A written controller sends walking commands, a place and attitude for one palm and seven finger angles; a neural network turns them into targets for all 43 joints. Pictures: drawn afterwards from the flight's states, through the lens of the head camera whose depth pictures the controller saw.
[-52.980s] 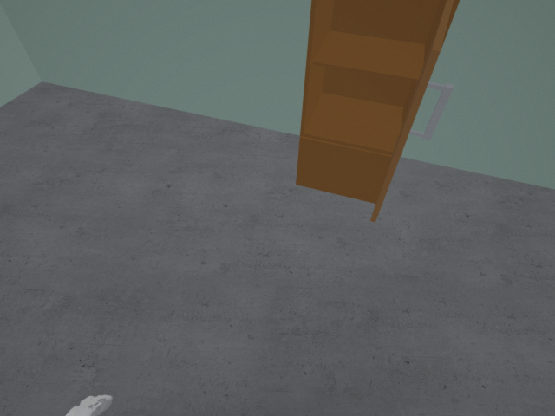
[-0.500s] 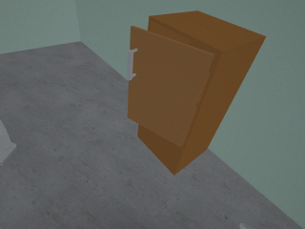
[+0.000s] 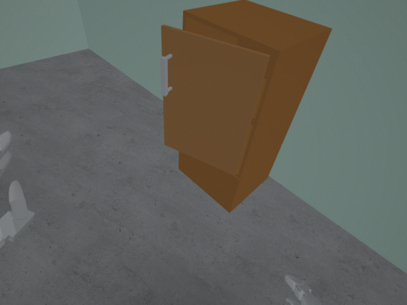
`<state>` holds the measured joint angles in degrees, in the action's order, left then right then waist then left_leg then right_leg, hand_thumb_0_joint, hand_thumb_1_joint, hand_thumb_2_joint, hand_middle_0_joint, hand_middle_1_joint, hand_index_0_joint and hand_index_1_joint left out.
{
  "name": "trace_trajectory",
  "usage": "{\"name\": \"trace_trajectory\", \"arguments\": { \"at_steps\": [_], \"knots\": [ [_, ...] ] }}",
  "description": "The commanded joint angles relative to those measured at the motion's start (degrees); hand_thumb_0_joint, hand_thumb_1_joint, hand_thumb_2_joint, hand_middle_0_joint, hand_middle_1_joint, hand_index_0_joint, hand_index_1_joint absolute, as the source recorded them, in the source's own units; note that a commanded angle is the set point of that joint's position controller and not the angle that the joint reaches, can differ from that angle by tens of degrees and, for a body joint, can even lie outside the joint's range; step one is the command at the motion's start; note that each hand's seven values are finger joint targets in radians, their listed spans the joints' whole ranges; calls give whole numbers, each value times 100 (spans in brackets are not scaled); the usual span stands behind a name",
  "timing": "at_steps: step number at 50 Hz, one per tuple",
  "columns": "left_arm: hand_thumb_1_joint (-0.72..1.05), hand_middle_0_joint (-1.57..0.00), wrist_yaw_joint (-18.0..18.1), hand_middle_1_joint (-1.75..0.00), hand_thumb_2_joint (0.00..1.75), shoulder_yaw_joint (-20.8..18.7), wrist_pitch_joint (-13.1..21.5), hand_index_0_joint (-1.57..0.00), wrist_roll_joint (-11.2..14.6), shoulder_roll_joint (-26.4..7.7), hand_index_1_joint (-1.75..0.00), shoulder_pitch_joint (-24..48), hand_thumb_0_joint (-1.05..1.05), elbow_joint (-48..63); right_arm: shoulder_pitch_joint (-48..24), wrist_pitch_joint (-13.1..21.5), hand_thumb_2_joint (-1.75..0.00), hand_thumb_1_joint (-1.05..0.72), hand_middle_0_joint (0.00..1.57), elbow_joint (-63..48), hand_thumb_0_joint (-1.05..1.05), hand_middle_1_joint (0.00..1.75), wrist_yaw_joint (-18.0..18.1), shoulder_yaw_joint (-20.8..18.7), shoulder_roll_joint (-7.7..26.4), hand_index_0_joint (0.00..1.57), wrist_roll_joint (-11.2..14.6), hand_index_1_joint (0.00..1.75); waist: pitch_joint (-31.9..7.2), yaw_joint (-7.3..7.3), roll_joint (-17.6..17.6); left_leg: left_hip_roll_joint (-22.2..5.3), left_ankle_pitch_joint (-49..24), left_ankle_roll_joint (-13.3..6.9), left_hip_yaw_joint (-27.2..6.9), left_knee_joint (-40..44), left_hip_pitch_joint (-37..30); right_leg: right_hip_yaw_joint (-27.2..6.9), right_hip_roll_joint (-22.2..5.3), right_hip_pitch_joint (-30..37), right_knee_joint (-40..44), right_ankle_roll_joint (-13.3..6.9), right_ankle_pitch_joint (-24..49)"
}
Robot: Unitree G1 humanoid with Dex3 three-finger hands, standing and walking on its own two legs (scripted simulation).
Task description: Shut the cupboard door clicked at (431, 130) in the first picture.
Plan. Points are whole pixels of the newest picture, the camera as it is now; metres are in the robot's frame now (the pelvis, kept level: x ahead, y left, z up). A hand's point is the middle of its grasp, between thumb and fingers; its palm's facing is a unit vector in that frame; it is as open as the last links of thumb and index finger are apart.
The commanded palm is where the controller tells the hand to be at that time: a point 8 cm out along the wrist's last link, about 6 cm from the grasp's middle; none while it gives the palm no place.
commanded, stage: stop stepping back and stand still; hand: left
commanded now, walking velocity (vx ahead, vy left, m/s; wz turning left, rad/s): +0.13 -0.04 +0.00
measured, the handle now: (167, 75) +0.94 +0.15 -0.01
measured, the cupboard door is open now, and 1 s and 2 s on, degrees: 18 18 18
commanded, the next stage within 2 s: let the arm hang, fingers relaxed in 0.12 s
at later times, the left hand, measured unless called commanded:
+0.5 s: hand out of the picture +0.09 +0.18 -0.17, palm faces +0.15 -0.98 -0.14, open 7.0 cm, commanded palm none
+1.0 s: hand out of the picture -0.04 +0.21 -0.17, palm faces +0.07 -0.98 -0.16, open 7.4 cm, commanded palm none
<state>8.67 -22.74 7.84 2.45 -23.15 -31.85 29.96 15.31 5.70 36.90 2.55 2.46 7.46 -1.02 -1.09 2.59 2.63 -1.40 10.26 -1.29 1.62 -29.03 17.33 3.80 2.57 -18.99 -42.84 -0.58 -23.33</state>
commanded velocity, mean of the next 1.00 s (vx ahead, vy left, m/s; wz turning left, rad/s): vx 0.00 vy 0.00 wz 0.00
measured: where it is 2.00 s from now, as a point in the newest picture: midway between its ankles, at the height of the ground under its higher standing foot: outside the picture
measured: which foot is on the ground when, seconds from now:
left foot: down 0.00-1.00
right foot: up 0.00-0.06, down 0.08-1.00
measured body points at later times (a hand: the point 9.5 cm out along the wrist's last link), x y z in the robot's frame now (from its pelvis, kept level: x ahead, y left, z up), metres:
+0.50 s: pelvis +0.01 +0.01 -0.01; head +0.02 +0.03 +0.44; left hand +0.08 +0.24 -0.15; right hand +0.13 -0.21 -0.14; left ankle +0.05 +0.14 -0.74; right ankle +0.00 -0.08 -0.74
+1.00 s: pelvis +0.02 +0.05 +0.01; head +0.01 +0.06 +0.46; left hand -0.04 +0.26 -0.16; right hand +0.00 -0.16 -0.16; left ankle +0.05 +0.14 -0.74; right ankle +0.00 -0.08 -0.74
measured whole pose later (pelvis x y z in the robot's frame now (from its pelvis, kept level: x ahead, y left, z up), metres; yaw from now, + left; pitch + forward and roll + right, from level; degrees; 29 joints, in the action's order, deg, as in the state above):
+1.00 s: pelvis +0.02 +0.05 +0.01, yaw +3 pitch -3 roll +0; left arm 1.5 0.1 -0.7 -0.7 -7.8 -20.2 -67.5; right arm 18.4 -0.7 65.6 1.7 0.6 6.8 -1.0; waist 2.2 0.4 0.1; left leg -0.3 9.0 -2.9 7.7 -22.3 10.9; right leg 5.4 -2.8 -5.5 -22.2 1.1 -13.8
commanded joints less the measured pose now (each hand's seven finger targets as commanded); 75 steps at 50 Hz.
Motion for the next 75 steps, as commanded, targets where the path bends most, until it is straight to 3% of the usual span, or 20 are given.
{"name": "trace_trajectory", "arguments": {
  "at_steps": [1,2,4,5,6,7,10,11,12,13,14,15,17,18,20,22,26,39,54,75],
  "knots": [
    [90,-20,201,-30,90,-1066,399,-20,-16,-1371,-30,-115,0,1177,-723,43,-90,-90,20,-908,0,30,113,-420,1007,20,19,30,-134,-191,-1602,-823,2832,-42,-776,1549,1248,244,134,1697,1601,-168,-157],
    [90,-20,210,-30,90,-949,353,-20,5,-1232,-30,-48,0,1046,-663,-41,-90,-90,20,-907,0,30,136,-417,951,20,15,30,-145,-144,-1201,-680,2516,-12,-678,948,1349,-153,-151,1849,2069,-310,-211],
    [90,-20,241,-30,90,-1062,304,-20,40,-1350,-30,327,0,742,-552,-181,-90,-90,20,-888,0,30,150,-473,983,20,-8,30,-44,-107,46,-147,1477,156,-148,-1281,1731,-2431,-1655,1396,3047,-1063,-996],
    [90,-20,295,-30,90,-995,332,-20,60,-1338,-30,579,0,743,-587,-144,-90,-90,20,-860,0,30,132,-491,989,20,49,30,-74,-175,467,-47,1389,204,-123,-2084,1902,-3041,-2147,1298,3273,-1255,-1020],
    [90,-20,321,-30,90,-901,363,-20,46,-1177,-30,644,0,598,-599,-92,-90,-90,20,-822,0,30,111,-519,1056,20,77,30,-125,-148,379,-69,1427,203,-256,-2455,1831,-2953,-2146,1176,3168,-1280,-684],
    [90,-20,316,-30,90,-745,352,-20,48,-1018,-30,393,0,308,-495,-91,-90,-90,20,-761,0,30,109,-481,1012,20,91,30,-36,-134,234,-194,1386,195,-338,-2367,1682,-2384,-2023,1015,2983,-1211,-484],
    [90,-20,282,-30,90,-502,419,-20,-7,-978,-30,688,0,499,-790,-77,-90,-90,20,-824,0,30,177,-420,1046,20,121,30,231,-212,303,-223,1013,169,-1,-1576,1055,-1423,-1669,634,2788,-952,487],
    [90,-20,-456,-30,90,1654,-400,-20,-457,473,-30,1313,0,-3432,-889,262,-90,-90,20,167,0,30,-427,-523,1263,20,32,30,418,229,-10,-770,988,214,271,-1022,986,334,-2149,370,1626,-731,2325],
    [90,-20,-732,-30,90,1581,-765,-20,-354,500,-30,906,0,-3619,-280,-199,-90,-90,20,40,0,30,-395,-457,1178,20,104,30,146,80,-212,-388,-144,167,-33,-853,-195,-76,-1316,-421,1059,-437,2510],
    [90,-20,-820,-30,90,1713,-886,-20,-306,637,-30,876,0,-3758,-158,-359,-90,-90,20,-158,0,30,-350,-397,1160,20,78,30,138,-19,-342,-669,-1432,-70,-444,-561,-66,238,-1051,-444,718,-99,2039],
    [90,-20,-854,-30,90,1828,-936,-20,-328,712,-30,861,0,-4032,-380,-401,-90,-90,20,-188,0,30,-294,-428,1403,20,10,30,57,-224,-281,-1041,-1247,-304,-861,-270,243,148,-855,-346,570,35,1155],
    [90,-20,-871,-30,90,1867,-901,-20,-378,697,-30,900,0,-4413,-627,-457,-90,-90,20,-130,0,30,-274,-435,1486,20,-63,30,-14,-357,76,-1074,-492,-309,-843,-226,630,15,-817,109,905,11,544],
    [90,-20,-879,-30,90,1875,-819,-20,-390,401,-30,1322,0,-4996,-581,-495,-90,-90,20,-116,0,30,-210,-362,1311,20,-86,30,-17,-258,982,-427,-1048,-40,-318,-846,400,-431,-1279,337,1528,-180,2301],
    [90,-20,-864,-30,90,1905,-814,-20,-383,309,-30,1532,0,-5416,-448,-541,-90,-90,20,94,0,30,-204,-374,1255,20,-86,30,-79,-141,992,-288,-1000,51,-211,-818,55,-461,-1417,311,1537,-336,2708],
    [90,-20,-807,-30,90,1961,-798,-20,-350,260,-30,1670,0,-6263,-368,-615,-90,-90,20,495,0,30,-190,-354,1173,20,-96,30,-219,-133,573,-288,-1007,88,-168,-481,-259,-389,-1356,553,1624,-308,2759],
    [90,-20,-772,-30,90,2034,-789,-20,-308,330,-30,1665,0,-7000,-340,-617,-90,-90,20,871,0,30,-175,-300,1139,20,-74,30,-241,-155,-326,-454,-1433,48,-262,-64,-551,-272,-1118,674,1715,-172,2116],
    [90,-20,-725,-30,90,1981,-757,-20,-330,717,-30,1367,0,-7941,-255,-601,-90,-90,20,1401,0,30,-102,-325,884,20,-65,30,-166,-242,-1147,-485,-702,9,-323,368,-498,-339,-973,1065,2294,-205,1437],
    [90,-20,-721,-30,90,2184,-749,-20,-298,847,-30,1052,0,-9388,321,-578,-90,-90,20,2462,0,30,-51,-320,744,20,21,30,493,-209,-201,-579,-108,-45,-238,1147,-755,-287,-944,897,2689,-158,1077],
    [90,-20,-645,-30,90,2181,-798,-20,-325,1188,-30,607,0,-9657,762,-575,-90,-90,20,2781,0,30,-17,-344,451,20,18,30,856,-232,-386,-549,820,-101,-342,1572,-428,-268,-837,708,2433,-96,854],
    [90,-20,-632,-30,90,2161,-758,-20,-346,1162,-30,630,0,-9598,804,-555,-90,-90,20,2738,0,30,-30,-400,517,20,31,30,838,-183,-344,-574,824,-112,-290,1562,-586,-360,-819,499,2419,-88,885]
  ]
}}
